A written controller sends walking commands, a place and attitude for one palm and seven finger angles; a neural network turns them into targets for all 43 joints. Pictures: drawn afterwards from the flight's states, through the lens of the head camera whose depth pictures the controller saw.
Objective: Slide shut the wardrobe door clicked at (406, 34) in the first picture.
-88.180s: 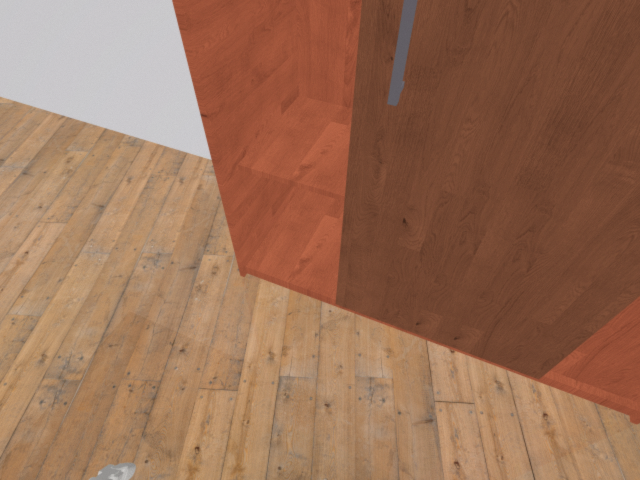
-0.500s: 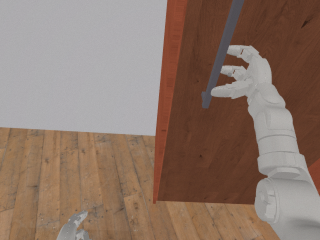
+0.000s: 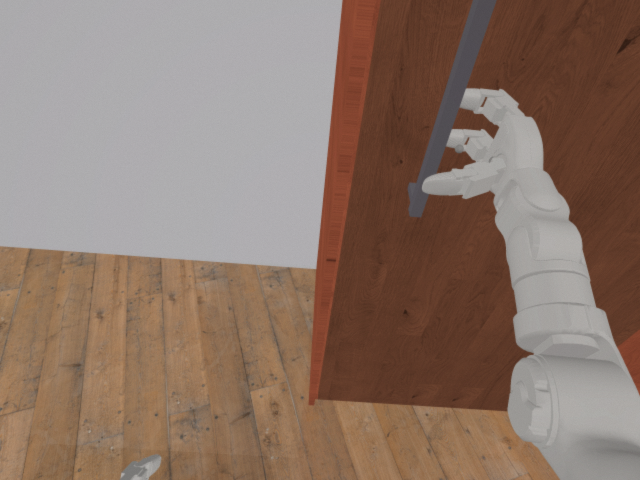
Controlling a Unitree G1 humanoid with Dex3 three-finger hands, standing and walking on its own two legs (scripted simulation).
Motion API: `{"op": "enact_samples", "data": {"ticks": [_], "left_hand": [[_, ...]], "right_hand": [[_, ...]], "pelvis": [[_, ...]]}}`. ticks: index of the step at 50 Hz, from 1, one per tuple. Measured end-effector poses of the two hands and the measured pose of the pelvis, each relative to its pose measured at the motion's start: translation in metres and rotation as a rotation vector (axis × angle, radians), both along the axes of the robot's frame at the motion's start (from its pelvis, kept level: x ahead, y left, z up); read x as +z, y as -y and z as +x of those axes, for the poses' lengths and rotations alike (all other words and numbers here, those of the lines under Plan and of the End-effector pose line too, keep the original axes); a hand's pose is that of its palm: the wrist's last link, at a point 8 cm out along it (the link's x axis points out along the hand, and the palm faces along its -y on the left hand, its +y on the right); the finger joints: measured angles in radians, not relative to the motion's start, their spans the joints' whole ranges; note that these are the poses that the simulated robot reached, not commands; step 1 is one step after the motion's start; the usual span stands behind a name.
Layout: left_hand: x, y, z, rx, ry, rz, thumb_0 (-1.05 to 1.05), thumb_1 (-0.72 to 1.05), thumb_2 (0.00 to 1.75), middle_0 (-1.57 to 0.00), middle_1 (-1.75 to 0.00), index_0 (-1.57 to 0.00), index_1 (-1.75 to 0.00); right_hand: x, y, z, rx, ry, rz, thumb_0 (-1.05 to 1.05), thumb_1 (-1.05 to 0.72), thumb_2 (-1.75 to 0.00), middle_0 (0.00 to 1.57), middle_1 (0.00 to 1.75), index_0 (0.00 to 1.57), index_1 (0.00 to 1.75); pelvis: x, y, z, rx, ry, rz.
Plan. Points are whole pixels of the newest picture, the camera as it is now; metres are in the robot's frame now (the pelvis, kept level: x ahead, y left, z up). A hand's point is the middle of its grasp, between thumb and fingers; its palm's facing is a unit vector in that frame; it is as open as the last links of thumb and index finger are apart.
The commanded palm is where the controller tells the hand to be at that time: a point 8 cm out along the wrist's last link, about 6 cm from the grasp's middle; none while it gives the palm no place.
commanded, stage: slide the fingers in behind the handle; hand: right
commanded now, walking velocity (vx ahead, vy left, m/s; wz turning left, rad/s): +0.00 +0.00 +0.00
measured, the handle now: (443, 107) +0.49 -0.08 +0.26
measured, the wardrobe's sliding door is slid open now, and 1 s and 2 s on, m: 0.00 0.00 0.00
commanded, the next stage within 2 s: grip the handle and tug to test in 1.54 s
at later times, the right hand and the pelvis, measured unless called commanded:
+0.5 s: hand (453, 152) +0.43 -0.10 +0.24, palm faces -0.05 +1.00 +0.00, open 14.0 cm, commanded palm +0.41 -0.15 +0.23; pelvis +0.00 +0.00 +0.00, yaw -1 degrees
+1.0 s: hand (437, 152) +0.43 -0.08 +0.24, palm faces -0.05 +1.00 +0.01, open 14.0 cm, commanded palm +0.41 -0.13 +0.23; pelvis +0.00 +0.00 +0.00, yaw -1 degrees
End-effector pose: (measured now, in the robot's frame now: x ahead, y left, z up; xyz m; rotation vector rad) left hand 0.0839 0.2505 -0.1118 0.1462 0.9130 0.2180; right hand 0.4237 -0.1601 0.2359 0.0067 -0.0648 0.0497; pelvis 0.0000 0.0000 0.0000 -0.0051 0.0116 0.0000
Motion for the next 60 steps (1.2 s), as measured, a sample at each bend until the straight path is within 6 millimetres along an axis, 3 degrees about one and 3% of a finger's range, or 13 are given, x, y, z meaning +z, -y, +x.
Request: {"op": "enact_samples", "data": {"ticks": [17, 39, 60], "left_hand": [[0.014, 0.012, 0.042, -0.055, 0.089, 0.0, 0.01, 0.9, 0.9, -0.2, -0.3, -0.2, -0.3], [0.006, 0.009, 0.028, -0.024, 0.023, -0.012, 0.01, 0.9, 0.9, -0.2, -0.3, -0.2, -0.3], [0.012, 0.011, 0.05, -0.06, 0.068, -0.011, 0.01, 0.9, 0.9, -0.2, -0.3, -0.2, -0.3]], "right_hand": [[0.002, 0.0, -0.011, -0.02, -0.015, -0.004, -0.01, 0.5, -0.3, 0.3, 1.21, 0.3, 1.2], [-0.001, -0.018, -0.006, -0.003, -0.013, -0.001, -0.01, 0.5, -0.3, 0.3, 1.2, 0.3, 1.2], [0.002, -0.035, -0.011, 0.007, -0.025, 0.015, -0.01, 0.5, -0.3, 0.3, 1.2, 0.3, 1.2]], "pelvis": [[0.001, 0.0, -0.002, -0.008, 0.012, 0.002], [0.001, -0.001, 0.005, -0.002, 0.008, 0.0], [0.001, -0.004, 0.003, -0.011, 0.013, -0.003]]}}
